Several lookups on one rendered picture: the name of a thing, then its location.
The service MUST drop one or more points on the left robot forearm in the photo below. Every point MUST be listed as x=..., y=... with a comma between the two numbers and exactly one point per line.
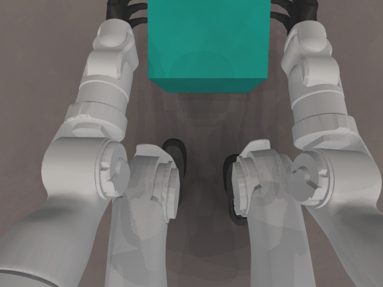
x=100, y=108

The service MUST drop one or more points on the robot left upper arm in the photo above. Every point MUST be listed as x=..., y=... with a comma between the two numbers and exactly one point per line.
x=51, y=246

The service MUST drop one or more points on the left robot hand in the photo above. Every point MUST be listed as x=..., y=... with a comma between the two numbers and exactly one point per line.
x=118, y=9

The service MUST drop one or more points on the robot right upper arm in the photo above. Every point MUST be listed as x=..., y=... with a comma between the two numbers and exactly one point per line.
x=340, y=189

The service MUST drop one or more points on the right robot forearm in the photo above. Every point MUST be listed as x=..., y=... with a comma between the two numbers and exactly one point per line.
x=316, y=93

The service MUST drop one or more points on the carton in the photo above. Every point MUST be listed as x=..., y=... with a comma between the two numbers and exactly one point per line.
x=208, y=46

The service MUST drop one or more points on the robot right shin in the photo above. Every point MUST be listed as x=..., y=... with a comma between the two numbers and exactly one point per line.
x=261, y=144

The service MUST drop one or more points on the robot right thigh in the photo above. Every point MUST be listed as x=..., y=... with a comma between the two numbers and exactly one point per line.
x=280, y=255

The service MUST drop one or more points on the right robot hand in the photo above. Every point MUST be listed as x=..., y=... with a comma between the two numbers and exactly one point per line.
x=298, y=10

